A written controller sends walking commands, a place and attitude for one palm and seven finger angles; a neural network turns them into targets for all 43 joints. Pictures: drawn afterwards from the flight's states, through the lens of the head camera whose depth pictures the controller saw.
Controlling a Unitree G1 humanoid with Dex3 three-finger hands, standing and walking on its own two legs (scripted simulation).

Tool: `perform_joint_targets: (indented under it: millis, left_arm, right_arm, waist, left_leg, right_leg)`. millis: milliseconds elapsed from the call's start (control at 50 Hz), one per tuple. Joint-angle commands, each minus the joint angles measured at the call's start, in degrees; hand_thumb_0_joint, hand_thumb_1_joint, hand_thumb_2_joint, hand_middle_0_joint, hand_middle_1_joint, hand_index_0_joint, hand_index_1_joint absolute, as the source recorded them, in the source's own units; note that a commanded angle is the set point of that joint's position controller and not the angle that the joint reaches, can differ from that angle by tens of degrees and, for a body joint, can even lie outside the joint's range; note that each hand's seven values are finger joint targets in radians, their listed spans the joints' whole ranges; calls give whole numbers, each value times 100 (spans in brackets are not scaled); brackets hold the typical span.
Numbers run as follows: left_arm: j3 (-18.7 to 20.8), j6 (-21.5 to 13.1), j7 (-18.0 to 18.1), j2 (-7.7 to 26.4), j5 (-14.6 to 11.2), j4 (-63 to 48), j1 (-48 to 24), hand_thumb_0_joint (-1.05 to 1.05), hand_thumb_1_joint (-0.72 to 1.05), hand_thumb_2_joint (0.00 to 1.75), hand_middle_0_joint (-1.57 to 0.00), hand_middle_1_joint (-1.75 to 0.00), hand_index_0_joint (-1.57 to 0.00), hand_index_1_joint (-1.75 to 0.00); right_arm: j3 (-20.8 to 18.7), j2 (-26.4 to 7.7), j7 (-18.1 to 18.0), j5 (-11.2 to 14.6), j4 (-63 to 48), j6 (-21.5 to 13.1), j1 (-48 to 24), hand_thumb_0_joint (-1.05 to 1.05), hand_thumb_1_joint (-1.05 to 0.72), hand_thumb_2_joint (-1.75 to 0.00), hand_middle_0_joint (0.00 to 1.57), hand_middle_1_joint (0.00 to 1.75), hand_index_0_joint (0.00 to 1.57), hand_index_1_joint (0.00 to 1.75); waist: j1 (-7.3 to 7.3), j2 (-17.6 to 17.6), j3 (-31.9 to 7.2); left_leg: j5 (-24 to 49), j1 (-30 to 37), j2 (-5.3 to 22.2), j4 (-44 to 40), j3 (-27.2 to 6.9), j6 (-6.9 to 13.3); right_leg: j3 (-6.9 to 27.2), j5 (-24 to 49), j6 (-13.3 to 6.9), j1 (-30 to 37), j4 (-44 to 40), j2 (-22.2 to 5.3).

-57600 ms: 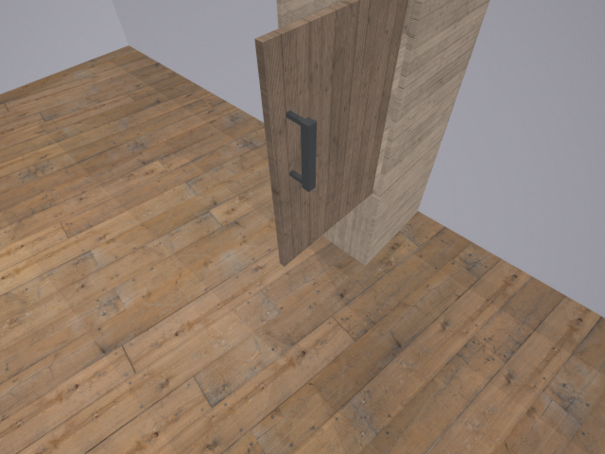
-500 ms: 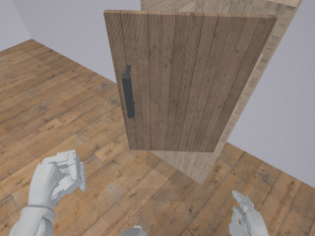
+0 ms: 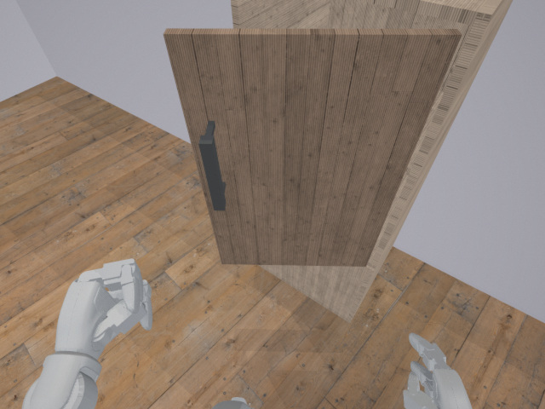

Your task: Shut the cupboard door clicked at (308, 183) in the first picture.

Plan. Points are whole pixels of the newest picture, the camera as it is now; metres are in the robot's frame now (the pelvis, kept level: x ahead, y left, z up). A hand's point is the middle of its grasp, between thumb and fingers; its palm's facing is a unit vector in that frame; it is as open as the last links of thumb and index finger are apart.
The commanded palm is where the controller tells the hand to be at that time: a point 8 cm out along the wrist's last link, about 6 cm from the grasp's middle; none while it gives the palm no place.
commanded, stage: bring the fist close to the handle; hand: left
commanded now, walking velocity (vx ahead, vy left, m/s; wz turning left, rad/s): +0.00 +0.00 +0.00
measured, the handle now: (215, 168) +0.48 +0.14 +0.08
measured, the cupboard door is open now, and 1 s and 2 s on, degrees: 34 34 31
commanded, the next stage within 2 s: push the door shut along its arc in 1.46 s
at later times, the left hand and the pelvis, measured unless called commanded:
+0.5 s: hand (181, 263) +0.29 +0.15 +0.08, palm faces +0.02 -1.00 -0.01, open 3.1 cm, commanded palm +0.27 +0.20 +0.09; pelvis +0.00 -0.01 +0.00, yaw -1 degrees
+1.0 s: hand (224, 216) +0.37 +0.11 +0.09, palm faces +0.02 -1.00 -0.01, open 3.1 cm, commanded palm +0.35 +0.15 +0.09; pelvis +0.00 -0.01 +0.00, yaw -1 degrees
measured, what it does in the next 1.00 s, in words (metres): stands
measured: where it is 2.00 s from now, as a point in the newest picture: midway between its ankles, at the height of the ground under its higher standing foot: outside the picture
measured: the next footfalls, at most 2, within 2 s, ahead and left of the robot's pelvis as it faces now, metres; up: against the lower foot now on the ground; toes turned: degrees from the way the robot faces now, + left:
none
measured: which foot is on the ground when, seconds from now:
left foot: down 0.00-1.00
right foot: down 0.00-1.00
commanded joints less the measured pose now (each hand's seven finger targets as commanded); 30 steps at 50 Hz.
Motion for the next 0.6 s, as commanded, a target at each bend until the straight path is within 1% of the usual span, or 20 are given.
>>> perform_joint_targets:
  millis: [0,20,40,60,140,180,220,240,260,280,320,340,380,420,440,460,480,520,540,580]
  left_arm:
    - [409,-353,-59,712,-119,-1185,-534,0,90,90,-130,-150,-130,-150]
    - [446,-357,-53,768,-110,-1226,-606,0,90,90,-130,-150,-130,-150]
    - [429,-361,-46,738,-114,-1210,-603,0,90,90,-130,-150,-130,-150]
    - [354,-384,-25,701,-93,-1288,-822,0,90,90,-130,-150,-130,-150]
    - [174,-368,48,591,-30,-981,-1547,0,90,90,-130,-150,-130,-150]
    - [264,-334,75,726,14,-829,-1607,0,90,90,-130,-150,-130,-150]
    - [66,-283,92,562,76,-824,-1865,0,90,90,-130,-150,-130,-150]
    - [89,-249,127,575,92,-779,-1803,0,90,90,-130,-150,-130,-150]
    - [71,-201,169,545,113,-718,-1783,0,90,90,-130,-150,-130,-150]
    - [158,-154,212,647,131,-622,-1811,0,90,90,-130,-150,-130,-150]
    - [135,-118,292,567,150,-479,-1995,0,90,90,-130,-150,-130,-150]
    - [164,-116,344,574,166,-420,-2026,0,90,90,-130,-150,-130,-150]
    - [179,-112,436,596,227,-309,-2284,0,90,90,-130,-150,-130,-150]
    - [19,-151,512,433,287,-283,-2507,0,90,90,-130,-150,-130,-150]
    - [-85,-155,543,339,309,-209,-2598,0,90,90,-130,-150,-130,-150]
    - [-67,-175,593,390,352,-152,-2810,0,90,90,-130,-150,-130,-150]
    - [-130,-186,631,377,395,-105,-2969,0,90,90,-130,-150,-130,-150]
    - [-250,-200,685,254,442,14,-3183,0,90,90,-130,-150,-130,-150]
    - [-222,-215,724,284,467,59,-3285,0,90,90,-130,-150,-130,-150]
    - [-308,-200,787,216,526,207,-3332,0,90,90,-130,-150,-130,-150]
  right_arm:
    - [-263,-633,-87,44,-946,-310,-392,0,-90,-90,20,30,20,30]
    - [-263,-638,-88,42,-939,-315,-389,0,-90,-90,20,30,20,30]
    - [-263,-634,-94,43,-943,-314,-391,0,-90,-90,20,30,20,30]
    - [-255,-635,-99,41,-931,-322,-405,0,-90,-90,20,30,20,30]
    - [-245,-641,-114,32,-799,-341,-396,0,-90,-90,20,30,20,30]
    - [-264,-673,-125,27,-763,-333,-373,0,-90,-90,20,30,20,30]
    - [-253,-636,-99,44,-767,-329,-406,0,-90,-90,20,30,20,30]
    - [-257,-625,-94,50,-772,-325,-419,0,-90,-90,20,30,20,30]
    - [-248,-618,-83,48,-776,-303,-399,0,-90,-90,20,30,20,30]
    - [-249,-646,-77,35,-759,-276,-392,0,-90,-90,20,30,20,30]
    - [-250,-621,-49,36,-753,-229,-405,0,-90,-90,20,30,20,30]
    - [-247,-615,-39,32,-749,-200,-425,0,-90,-90,20,30,20,30]
    - [-252,-625,-25,19,-716,-150,-421,0,-90,-90,20,30,20,30]
    - [-258,-597,2,24,-716,-126,-443,0,-90,-90,20,30,20,30]
    - [-252,-589,15,26,-704,-117,-442,0,-90,-90,20,30,20,30]
    - [-258,-605,17,28,-663,-103,-426,0,-90,-90,20,30,20,30]
    - [-260,-625,19,15,-639,-94,-410,0,-90,-90,20,30,20,30]
    - [-281,-609,38,10,-616,-77,-413,0,-90,-90,20,30,20,30]
    - [-290,-612,46,13,-586,-68,-391,0,-90,-90,20,30,20,30]
    - [-297,-627,62,6,-572,-29,-347,0,-90,-90,20,30,20,30]
  waist:
    - [-55,-193,-793]
    - [-49,-147,-845]
    - [-64,-181,-828]
    - [-99,-91,-851]
    - [-213,-229,-796]
    - [-159,-289,-934]
    - [-157,-127,-1084]
    - [-110,-45,-1102]
    - [-107,-59,-1091]
    - [-75,-195,-1104]
    - [-92,-380,-1078]
    - [-62,-329,-1063]
    - [-75,-354,-1047]
    - [-107,-277,-1116]
    - [-124,-214,-1035]
    - [-151,-181,-1055]
    - [-175,-321,-1044]
    - [-194,-264,-1199]
    - [-184,-199,-1253]
    - [-181,-353,-1309]
  left_leg:
    - [843,787,-44,-740,-212,10]
    - [815,821,-38,-755,-224,5]
    - [788,838,-38,-760,-226,7]
    - [785,871,-41,-753,-234,12]
    - [643,787,-38,-669,-257,24]
    - [737,784,-33,-636,-246,38]
    - [810,896,-46,-694,-230,26]
    - [837,961,-33,-732,-230,20]
    - [877,992,-36,-770,-225,21]
    - [928,940,-35,-769,-241,31]
    - [972,928,-33,-788,-201,24]
    - [979,928,-36,-804,-185,17]
    - [997,954,-30,-825,-185,21]
    - [1041,1061,-20,-834,-150,19]
    - [980,1047,-23,-854,-153,10]
    - [957,1079,-9,-863,-173,3]
    - [978,1070,-5,-848,-190,22]
    - [1003,1168,-4,-838,-159,18]
    - [1063,1206,-1,-840,-164,9]
    - [1169,1230,9,-843,-167,15]
  right_leg:
    - [312,1285,49,140,-899,22]
    - [283,1239,42,115,-877,29]
    - [274,1214,47,88,-883,37]
    - [268,1217,44,39,-869,34]
    - [331,1051,65,-97,-891,14]
    - [394,1155,66,12,-889,6]
    - [362,1252,59,89,-862,-20]
    - [344,1283,45,99,-862,-11]
    - [303,1348,40,125,-861,-3]
    - [324,1405,42,200,-872,-2]
    - [342,1513,68,252,-895,-19]
    - [344,1527,62,265,-902,-20]
    - [322,1540,56,256,-895,-7]
    - [313,1599,56,223,-885,-7]
    - [297,1531,52,175,-896,-9]
    - [275,1482,39,121,-877,4]
    - [289,1497,41,132,-883,2]
    - [297,1546,53,127,-878,-8]
    - [289,1605,38,136,-853,-4]
    - [276,1720,39,207,-841,5]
